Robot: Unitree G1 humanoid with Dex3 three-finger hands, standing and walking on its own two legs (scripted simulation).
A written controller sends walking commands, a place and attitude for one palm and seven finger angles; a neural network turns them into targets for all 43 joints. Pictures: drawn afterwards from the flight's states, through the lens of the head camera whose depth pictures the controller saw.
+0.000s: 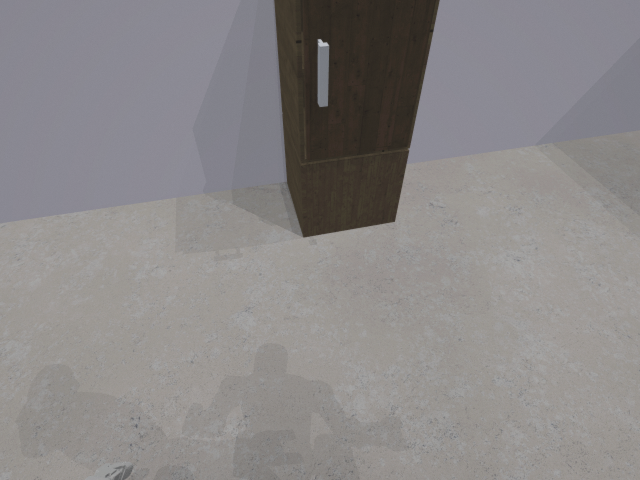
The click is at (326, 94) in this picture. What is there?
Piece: cupboard door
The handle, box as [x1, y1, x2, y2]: [318, 39, 328, 106]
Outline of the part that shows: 318,39 318,104 319,106 325,106 327,105 328,45 326,42 323,43 320,39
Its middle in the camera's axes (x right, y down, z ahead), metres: +0.00 -0.50 +1.16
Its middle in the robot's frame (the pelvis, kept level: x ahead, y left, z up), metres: +1.20 +0.06 -0.02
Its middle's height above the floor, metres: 0.75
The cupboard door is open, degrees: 0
